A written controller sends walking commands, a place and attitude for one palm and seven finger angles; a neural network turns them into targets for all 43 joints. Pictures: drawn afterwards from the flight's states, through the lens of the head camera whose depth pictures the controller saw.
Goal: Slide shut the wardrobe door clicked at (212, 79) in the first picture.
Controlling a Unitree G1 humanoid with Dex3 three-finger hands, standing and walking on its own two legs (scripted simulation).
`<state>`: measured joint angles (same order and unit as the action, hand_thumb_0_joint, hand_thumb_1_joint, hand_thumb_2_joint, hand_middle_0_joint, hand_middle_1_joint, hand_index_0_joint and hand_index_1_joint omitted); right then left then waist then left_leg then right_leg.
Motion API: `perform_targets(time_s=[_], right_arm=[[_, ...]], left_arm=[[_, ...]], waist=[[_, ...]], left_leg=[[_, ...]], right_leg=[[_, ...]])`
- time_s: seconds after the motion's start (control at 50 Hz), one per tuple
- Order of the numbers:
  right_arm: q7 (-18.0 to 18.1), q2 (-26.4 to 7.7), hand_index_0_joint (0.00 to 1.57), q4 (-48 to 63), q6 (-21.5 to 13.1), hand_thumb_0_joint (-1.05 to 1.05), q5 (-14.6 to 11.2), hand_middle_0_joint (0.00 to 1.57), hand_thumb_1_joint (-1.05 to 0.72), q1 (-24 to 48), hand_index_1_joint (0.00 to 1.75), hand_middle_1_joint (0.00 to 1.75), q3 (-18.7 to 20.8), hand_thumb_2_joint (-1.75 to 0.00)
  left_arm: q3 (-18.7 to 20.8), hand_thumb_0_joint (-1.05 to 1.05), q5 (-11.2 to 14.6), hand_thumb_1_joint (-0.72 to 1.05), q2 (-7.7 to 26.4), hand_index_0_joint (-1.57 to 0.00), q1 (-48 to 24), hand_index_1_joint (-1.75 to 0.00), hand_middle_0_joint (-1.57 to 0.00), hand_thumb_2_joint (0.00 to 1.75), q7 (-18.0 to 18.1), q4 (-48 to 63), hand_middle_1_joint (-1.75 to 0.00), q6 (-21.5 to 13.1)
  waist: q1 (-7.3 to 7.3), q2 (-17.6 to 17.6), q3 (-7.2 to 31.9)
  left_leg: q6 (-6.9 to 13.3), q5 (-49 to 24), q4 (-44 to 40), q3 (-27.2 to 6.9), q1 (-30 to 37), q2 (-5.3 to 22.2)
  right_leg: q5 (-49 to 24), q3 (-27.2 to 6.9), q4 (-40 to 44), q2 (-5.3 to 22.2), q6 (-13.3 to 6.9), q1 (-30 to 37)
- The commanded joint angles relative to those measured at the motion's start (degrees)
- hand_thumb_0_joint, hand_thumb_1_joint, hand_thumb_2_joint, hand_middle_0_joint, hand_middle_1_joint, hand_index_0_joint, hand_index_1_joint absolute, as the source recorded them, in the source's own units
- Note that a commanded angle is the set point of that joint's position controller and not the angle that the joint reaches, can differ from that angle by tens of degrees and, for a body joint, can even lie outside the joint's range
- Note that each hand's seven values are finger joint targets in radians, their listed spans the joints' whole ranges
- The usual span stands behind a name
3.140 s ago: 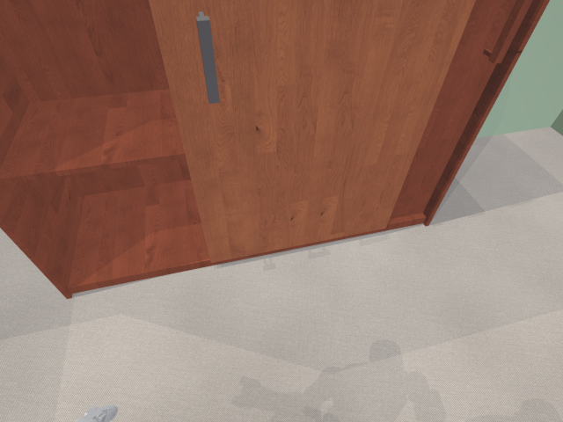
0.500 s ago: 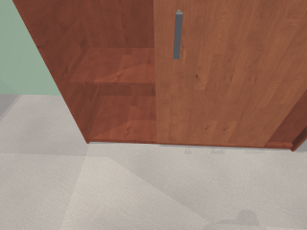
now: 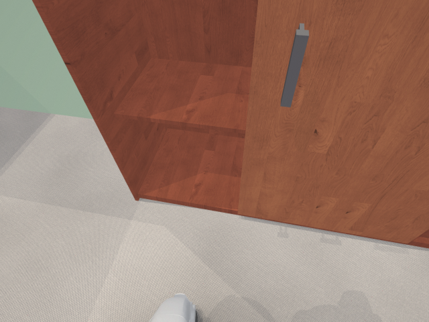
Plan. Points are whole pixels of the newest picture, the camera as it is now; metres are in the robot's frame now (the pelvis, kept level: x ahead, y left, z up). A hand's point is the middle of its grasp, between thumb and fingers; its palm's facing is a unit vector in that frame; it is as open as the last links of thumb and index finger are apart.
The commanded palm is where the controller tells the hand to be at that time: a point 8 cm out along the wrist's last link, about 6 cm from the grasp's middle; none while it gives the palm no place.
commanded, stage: take the last steps up to it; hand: right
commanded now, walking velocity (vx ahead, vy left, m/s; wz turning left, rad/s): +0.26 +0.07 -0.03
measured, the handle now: (293, 67) +0.66 -0.10 +0.13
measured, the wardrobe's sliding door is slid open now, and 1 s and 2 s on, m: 0.55 0.55 0.55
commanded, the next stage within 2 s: come to a stop and stand still in 0.22 s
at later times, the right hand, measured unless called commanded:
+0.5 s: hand out of the picture +0.17 -0.15 -0.20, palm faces +0.12 +0.98 -0.15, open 7.3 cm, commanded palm none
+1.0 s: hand out of the picture +0.15 -0.11 -0.16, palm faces +0.10 +0.97 -0.23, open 7.4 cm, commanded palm none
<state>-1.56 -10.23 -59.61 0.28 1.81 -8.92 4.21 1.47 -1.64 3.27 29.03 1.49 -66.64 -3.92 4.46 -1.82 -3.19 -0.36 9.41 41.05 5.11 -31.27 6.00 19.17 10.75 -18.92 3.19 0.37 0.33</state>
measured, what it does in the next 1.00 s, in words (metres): walks ahead: left foot, then right foot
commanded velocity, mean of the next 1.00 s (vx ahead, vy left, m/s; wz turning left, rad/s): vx -0.01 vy -0.03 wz -0.01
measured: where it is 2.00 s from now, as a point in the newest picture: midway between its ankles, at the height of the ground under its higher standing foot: outside the picture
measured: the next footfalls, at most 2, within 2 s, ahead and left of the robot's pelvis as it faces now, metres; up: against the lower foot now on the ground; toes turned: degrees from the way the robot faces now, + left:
left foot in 0.08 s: +0.18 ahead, +0.15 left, +0.00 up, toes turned +7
right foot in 0.40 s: +0.26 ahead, -0.07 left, +0.00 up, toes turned -10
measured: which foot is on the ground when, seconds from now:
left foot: up 0.00-0.06, down 0.08-0.46, up 0.48-0.78, down 0.80-1.00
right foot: down 0.00-0.08, up 0.10-0.38, down 0.40-0.80, up 0.82-1.00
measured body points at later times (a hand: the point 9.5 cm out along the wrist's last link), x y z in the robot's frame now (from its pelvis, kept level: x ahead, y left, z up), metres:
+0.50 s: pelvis +0.18 +0.02 -0.01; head +0.17 -0.01 +0.44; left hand +0.29 +0.24 -0.13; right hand +0.16 -0.20 -0.18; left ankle +0.14 +0.14 -0.73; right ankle +0.22 -0.07 -0.74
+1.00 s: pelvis +0.15 +0.07 +0.00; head +0.15 +0.09 +0.45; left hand +0.18 +0.32 -0.16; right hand +0.14 -0.16 -0.15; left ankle +0.15 +0.20 -0.74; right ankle +0.13 -0.06 -0.70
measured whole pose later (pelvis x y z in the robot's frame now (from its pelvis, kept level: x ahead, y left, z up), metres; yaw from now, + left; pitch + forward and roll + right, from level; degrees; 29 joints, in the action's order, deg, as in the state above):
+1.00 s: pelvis +0.15 +0.07 +0.00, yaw -2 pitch +0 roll -1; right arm 1.4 -7.5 -59.1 0.4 2.0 -17.9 2.0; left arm 3.7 -0.9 13.3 14.5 -0.2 -60.0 3.0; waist -1.2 1.8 -0.4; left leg -0.9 14.0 27.3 1.7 -13.2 3.6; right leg 20.8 2.1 -48.4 1.0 1.2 -21.6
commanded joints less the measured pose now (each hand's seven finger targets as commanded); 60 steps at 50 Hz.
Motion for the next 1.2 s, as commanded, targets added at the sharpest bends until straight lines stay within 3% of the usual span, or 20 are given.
perform_targets(time_s=[0.0,0.04,0.06,0.08,0.12,0.2,0.34,0.4,0.44,0.48,0.6,0.7,0.74,0.78,0.82,0.88,1.02,1.08,1.12,1.18], right_arm=[[-0.2,-1.3,0.20,3.5,-2.6,0.00,-0.4,0.20,-0.90,0.4,0.30,0.30,0.2,-0.90],[0.6,-6.6,0.20,-1.7,-3.8,0.00,0.0,0.20,-0.90,-15.7,0.30,0.30,1.5,-0.90],[1.6,-12.9,0.20,-3.2,-4.2,0.00,0.0,0.20,-0.90,-22.4,0.30,0.30,3.1,-0.90],[1.9,-14.6,0.20,-3.2,-3.8,0.00,-1.1,0.20,-0.90,-23.3,0.30,0.30,2.9,-0.90],[2.3,-9.2,0.20,-0.5,-3.5,0.00,-0.9,0.20,-0.90,-11.7,0.30,0.30,1.7,-0.90],[3.2,-2.0,0.20,0.7,-4.5,0.00,0.0,0.20,-0.90,-6.9,0.30,0.30,-0.3,-0.90],[2.9,-4.0,0.20,0.3,-3.0,0.00,-0.9,0.20,-0.90,-6.5,0.30,0.30,-0.9,-0.90],[3.6,-1.1,0.20,-0.8,-1.7,0.00,-1.3,0.20,-0.90,-11.6,0.30,0.30,-2.1,-0.90],[4.0,-3.6,0.20,-1.2,-0.3,0.00,-1.3,0.20,-0.90,-12.4,0.30,0.30,-2.2,-0.90],[4.1,-5.1,0.20,-0.5,0.9,0.00,-1.1,0.20,-0.90,-12.5,0.30,0.30,-1.5,-0.90],[3.7,-3.6,0.20,2.6,2.1,0.00,-0.8,0.20,-0.90,-11.3,0.30,0.30,0.1,-0.90],[3.6,-1.4,0.20,2.5,1.6,0.00,-0.7,0.20,-0.90,-14.3,0.30,0.30,-0.4,-0.90],[3.9,-3.0,0.20,0.8,0.6,0.00,-0.3,0.20,-0.90,-17.8,0.30,0.30,-0.6,-0.90],[4.0,-10.5,0.20,3.3,-0.3,0.00,0.3,0.20,-0.90,-12.2,0.30,0.30,-0.4,-0.90],[4.0,-12.1,0.20,4.6,-0.3,0.00,0.1,0.20,-0.90,-8.3,0.30,0.30,0.3,-0.90],[3.8,-9.6,0.20,4.8,-0.8,0.00,0.0,0.20,-0.90,-5.6,0.30,0.30,0.1,-0.90],[3.9,-10.3,0.20,1.6,-1.0,0.00,0.1,0.20,-0.90,-12.6,0.30,0.30,0.9,-0.90],[4.0,-8.7,0.20,0.9,-0.7,0.00,-0.8,0.20,-0.90,-8.9,0.30,0.30,0.4,-0.90],[3.6,-4.4,0.20,1.0,-0.1,0.00,-1.3,0.20,-0.90,-9.4,0.30,0.30,-0.6,-0.90],[3.5,-3.1,0.20,-0.5,0.7,0.00,-0.6,0.20,-0.90,-7.0,0.30,0.30,-1.6,-0.90]], left_arm=[[2.7,0.00,-0.2,0.90,11.1,-0.20,2.1,-0.30,-0.20,0.90,0.6,1.0,-0.30,-0.2],[2.7,0.00,0.6,0.90,10.1,-0.20,1.9,-0.30,-0.20,0.90,-0.2,1.0,-0.30,0.0],[1.6,0.00,1.4,0.90,5.8,-0.20,4.2,-0.30,-0.20,0.90,-0.5,2.6,-0.30,-0.1],[1.6,0.00,1.4,0.90,7.5,-0.20,-0.4,-0.30,-0.20,0.90,-0.3,4.5,-0.30,0.4],[2.4,0.00,0.8,0.90,7.1,-0.20,-5.0,-0.30,-0.20,0.90,-0.6,5.6,-0.30,0.9],[1.7,0.00,-0.1,0.90,4.6,-0.20,-3.2,-0.30,-0.20,0.90,-0.8,4.9,-0.30,2.6],[0.4,0.00,0.2,0.90,5.3,-0.20,-6.7,-0.30,-0.20,0.90,-0.8,6.3,-0.30,1.8],[0.7,0.00,0.4,0.90,13.4,-0.20,-8.5,-0.30,-0.20,0.90,0.2,6.9,-0.30,1.8],[0.9,0.00,1.1,0.90,14.0,-0.20,-13.1,-0.30,-0.20,0.90,1.5,7.5,-0.30,2.2],[1.6,0.00,1.0,0.90,15.1,-0.20,-13.8,-0.30,-0.20,0.90,2.2,8.1,-0.30,2.8],[3.9,0.00,0.6,0.90,16.9,-0.20,-19.0,-0.30,-0.20,0.90,1.8,11.2,-0.30,4.7],[4.0,0.00,0.3,0.90,15.6,-0.20,-22.6,-0.30,-0.20,0.90,0.3,11.9,-0.30,5.4],[3.6,0.00,0.9,0.90,13.5,-0.20,-21.8,-0.30,-0.20,0.90,-0.6,11.4,-0.30,5.7],[2.7,0.00,1.3,0.90,8.0,-0.20,-19.9,-0.30,-0.20,0.90,-1.4,12.7,-0.30,6.3],[3.2,0.00,0.6,0.90,10.3,-0.20,-22.3,-0.30,-0.20,0.90,-1.7,13.3,-0.30,7.2],[3.0,0.00,0.5,0.90,11.6,-0.20,-16.4,-0.30,-0.20,0.90,-2.1,10.4,-0.30,6.2],[1.6,0.00,0.9,0.90,10.2,-0.20,-16.2,-0.30,-0.20,0.90,-1.2,10.9,-0.30,4.6],[1.0,0.00,1.1,0.90,9.6,-0.20,-9.7,-0.30,-0.20,0.90,-0.4,8.0,-0.30,3.9],[1.2,0.00,0.6,0.90,13.8,-0.20,-8.9,-0.30,-0.20,0.90,0.0,7.4,-0.30,3.1],[0.9,0.00,0.8,0.90,13.8,-0.20,-12.8,-0.30,-0.20,0.90,0.5,7.3,-0.30,3.2]], waist=[[-3.42,8.8,-1.8],[-10.30,-1.0,7.8],[-11.09,-15.1,15.0],[-11.58,-10.5,13.9],[-7.70,-6.9,4.4],[-2.05,-3.5,1.8],[-2.09,-2.3,2.3],[-4.26,10.7,4.2],[-4.90,17.5,0.2],[-4.49,13.6,1.4],[-4.41,7.6,9.9],[-5.90,11.8,7.8],[-7.61,5.2,6.7],[-5.51,-13.9,0.3],[-6.10,-13.6,-1.9],[-4.43,-9.3,-1.7],[-8.07,-8.7,2.9],[-4.99,-6.8,4.4],[-6.08,6.5,4.5],[-6.27,12.2,-2.2]], left_leg=[[2.4,2.1,-8.8,2.8,11.2,-3.3],[4.8,-0.1,-13.6,-1.5,35.8,-0.4],[10.6,-1.5,-18.7,-23.9,49.1,16.5],[13.7,0.2,-24.3,-30.7,42.7,20.1],[12.9,14.4,-28.8,-24.7,27.5,17.1],[10.6,-7.0,-28.4,-6.9,15.6,10.6],[8.2,-10.3,-20.5,-3.2,15.6,5.2],[0.7,6.2,-13.2,-0.3,16.6,-2.0],[-0.9,13.6,-5.9,-0.9,15.7,-2.4],[-1.0,20.0,3.9,-3.6,11.0,-2.4],[-1.8,18.7,16.7,-6.1,6.0,-3.5],[-0.6,13.6,1.4,-2.4,16.2,-3.2],[-0.8,4.1,-13.5,-2.3,24.1,-3.0],[5.8,13.5,-30.1,-23.7,13.4,13.9],[8.6,21.9,-33.5,-28.0,5.7,14.6],[6.7,11.4,-29.1,-17.8,12.1,10.1],[9.2,-10.5,-23.4,-15.7,25.4,11.0],[5.4,-9.0,-18.7,-11.4,20.1,7.0],[1.2,2.2,-14.1,-5.4,14.6,-0.3],[-0.5,6.6,-11.7,-2.2,17.8,-2.3]], right_leg=[[-27.3,-7.7,-1.1,13.7,-7.2,-5.9],[-23.2,-3.6,-22.9,8.6,-3.8,-15.7],[8.9,-0.7,-42.5,-0.2,-1.1,-31.1],[16.3,-7.5,-53.6,-0.5,-2.2,-34.1],[6.8,-10.1,-58.4,4.3,-2.3,-36.9],[2.5,-8.2,-42.9,5.9,-0.5,-27.7],[-9.8,-4.4,-11.5,1.2,0.6,-12.5],[-45.5,-15.6,-5.1,13.7,-4.6,-6.9],[-58.3,-17.0,-1.5,15.6,-7.8,-9.4],[-64.1,-17.7,-1.2,17.7,-10.2,-5.3],[-50.0,-12.6,-4.1,16.7,-11.5,-2.2],[-20.1,-12.3,-1.7,13.6,-8.9,-14.5],[-2.6,-10.4,-6.1,8.4,-4.8,-21.4],[9.2,-6.1,-21.1,-1.9,0.7,-25.6],[6.9,-11.9,-31.8,-1.4,-0.1,-25.1],[0.4,-11.0,-34.4,-0.9,0.5,-26.3],[4.8,-8.2,-17.3,-2.1,1.3,-22.2],[-6.5,-7.9,-1.7,-2.2,0.9,-9.3],[-18.4,-16.6,-0.7,6.8,-2.5,-6.4],[-5.5,-19.2,7.2,7.6,-4.3,-17.1]])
